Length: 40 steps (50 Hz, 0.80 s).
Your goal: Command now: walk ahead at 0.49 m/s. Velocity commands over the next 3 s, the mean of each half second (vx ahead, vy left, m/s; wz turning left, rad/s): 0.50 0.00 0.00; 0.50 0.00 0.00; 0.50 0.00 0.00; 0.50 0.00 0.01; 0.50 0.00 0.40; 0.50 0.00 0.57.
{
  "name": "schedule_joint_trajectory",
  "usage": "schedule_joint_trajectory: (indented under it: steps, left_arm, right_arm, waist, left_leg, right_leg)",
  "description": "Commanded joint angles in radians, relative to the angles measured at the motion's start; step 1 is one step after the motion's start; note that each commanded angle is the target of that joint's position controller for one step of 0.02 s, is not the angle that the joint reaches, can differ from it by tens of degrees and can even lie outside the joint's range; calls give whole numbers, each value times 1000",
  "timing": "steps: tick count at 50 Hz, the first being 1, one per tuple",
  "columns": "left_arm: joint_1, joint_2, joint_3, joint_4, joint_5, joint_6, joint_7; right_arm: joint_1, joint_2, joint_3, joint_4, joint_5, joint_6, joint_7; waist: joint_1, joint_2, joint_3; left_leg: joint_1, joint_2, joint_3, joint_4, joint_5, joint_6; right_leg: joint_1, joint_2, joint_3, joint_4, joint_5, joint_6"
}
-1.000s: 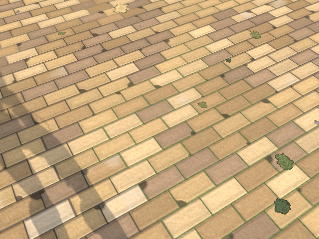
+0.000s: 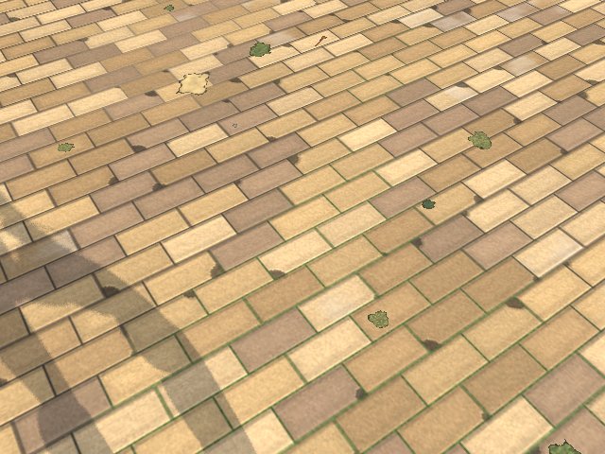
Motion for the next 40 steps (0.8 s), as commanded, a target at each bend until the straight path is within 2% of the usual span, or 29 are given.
schedule_joint_trajectory:
  steps: [1, 6, 9, 11, 13, 14, 15, 16, 17, 18, 19, 20, 21, 22, 24, 25, 28, 33, 37, 40]
  left_arm:
    - [37, 47, 14, -42, 13, 4, 8]
    - [-157, 29, 6, -93, 1, -9, -10]
    - [-236, 34, 2, -123, -8, -13, -28]
    - [-257, 47, 4, -141, -10, -21, -42]
    - [-202, 74, 14, -137, -9, -30, -49]
    - [-109, 101, 30, -112, -7, -33, -48]
    - [74, 158, 59, -57, -6, -35, -42]
    - [252, 260, 84, -25, 12, -33, -36]
    - [302, 270, 83, -7, 12, -28, -44]
    - [259, 176, 57, -15, 7, -31, -44]
    - [153, 140, 43, -39, 3, -30, -42]
    - [69, 113, 33, -57, 8, -28, -46]
    - [29, 89, 26, -62, 14, -29, -50]
    - [19, 67, 20, -54, 19, -30, -54]
    - [49, 76, 23, -29, 18, -34, -53]
    - [65, 90, 27, -18, 17, -35, -49]
    - [119, 111, 32, 7, 17, -27, -32]
    - [186, 126, 32, 37, 6, -16, -15]
    - [247, 131, 37, 76, 0, -1, -10]
    - [238, 145, 47, 86, -4, 12, -2]
  right_arm:
    - [-38, -130, -20, -53, 0, -18, -20]
    - [62, -163, -26, -31, 19, -2, -37]
    - [110, -168, -29, -9, 26, 11, -38]
    - [119, -172, -33, -1, 26, 21, -40]
    - [98, -187, -40, -4, 27, 31, -42]
    - [74, -187, -38, -10, 25, 37, -42]
    - [65, -156, -26, -20, 14, 40, -41]
    - [116, -83, -1, -47, 1, 29, -39]
    - [186, -4, 24, -39, 10, 3, -31]
    - [110, -128, -7, -46, 38, -16, -27]
    - [24, -166, -17, -75, 50, -25, -27]
    - [-20, -160, -19, -81, 38, -24, -33]
    - [-27, -142, -25, -83, 26, -14, -37]
    - [-8, -120, -25, -79, 23, 0, -37]
    - [15, -87, -25, -72, 23, 22, -39]
    - [-5, -88, -27, -81, 20, 28, -41]
    - [-122, -88, -32, -122, 10, 30, -43]
    - [-295, -65, -23, -170, 16, 21, -29]
    - [-398, -67, -18, -209, 25, 12, -10]
    - [-408, -83, -21, -228, 27, 1, 8]
  waist:
    - [47, 79, 56]
    - [-24, 80, 57]
    - [-50, 88, 79]
    - [-45, 94, 83]
    - [-3, 113, 54]
    - [53, 115, 2]
    - [129, 91, -113]
    - [154, -70, -283]
    - [128, -276, -378]
    - [136, -173, -293]
    - [111, -113, -170]
    - [80, -27, -112]
    - [49, -20, -69]
    - [24, -36, -59]
    - [5, -37, -37]
    - [3, -29, -20]
    - [25, -11, 14]
    - [75, -18, 54]
    - [103, -20, 94]
    - [80, -30, 87]
  left_leg:
    - [-102, 280, -213, -210, 60, 170]
    - [15, 270, -161, -190, 73, 123]
    - [110, 305, -169, -148, 56, 118]
    - [173, 337, -184, -106, 67, 108]
    - [200, 351, -189, -34, 175, 89]
    - [191, 321, -160, 76, 341, 69]
    - [115, 258, -108, 296, 426, 40]
    - [-197, 151, -32, 681, 175, -20]
    - [-488, 18, -106, 922, -425, -49]
    - [-592, 82, -199, 1033, -408, -27]
    - [-619, 138, -168, 1025, -305, -11]
    - [-570, 183, -147, 980, -213, -15]
    - [-522, 213, -144, 922, -156, -20]
    - [-466, 232, -144, 887, -122, -24]
    - [-444, 234, -127, 847, -90, -38]
    - [-471, 237, -124, 817, -61, -46]
    - [-568, 241, -121, 668, 62, -70]
    - [-529, 202, -80, 388, 239, -72]
    - [-555, 184, -76, 283, 202, -54]
    - [-515, 168, -69, 236, 105, -21]
  right_leg:
    - [-31, -43, 2, -132, 154, 28]
    - [0, 10, -43, -465, 311, 40]
    - [-6, 26, -47, -556, 265, 33]
    - [2, 35, -45, -600, 192, 10]
    - [102, 62, -65, -640, 118, -20]
    - [235, 96, -93, -663, 102, -41]
    - [482, 92, -80, -656, 118, -77]
    - [864, -147, 236, -653, 90, -188]
    - [1063, -280, 637, -807, -65, -282]
    - [997, -251, 606, -840, -118, -238]
    - [852, -225, 452, -854, -30, -200]
    - [713, -183, 341, -884, 73, -183]
    - [615, -145, 260, -919, 136, -173]
    - [558, -114, 205, -950, 161, -165]
    - [512, -90, 136, -984, 244, -177]
    - [508, -88, 112, -995, 286, -182]
    - [544, -89, 73, -1014, 340, -182]
    - [572, -62, 7, -1040, 267, -151]
    - [691, -107, 9, -1005, 258, -150]
    - [763, -142, 13, -939, 346, -133]
Next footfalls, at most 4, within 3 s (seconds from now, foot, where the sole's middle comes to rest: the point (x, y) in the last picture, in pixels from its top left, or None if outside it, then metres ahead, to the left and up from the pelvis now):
0.30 right None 0.34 -0.17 -0.78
0.88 left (275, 395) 0.66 0.07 -0.78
1.44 right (360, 283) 0.98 -0.16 -0.78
2.02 left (271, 204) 1.28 0.08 -0.78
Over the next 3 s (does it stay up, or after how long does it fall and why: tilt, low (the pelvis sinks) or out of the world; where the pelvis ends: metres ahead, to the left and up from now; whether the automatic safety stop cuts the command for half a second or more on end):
stays up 1.62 0.08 -0.01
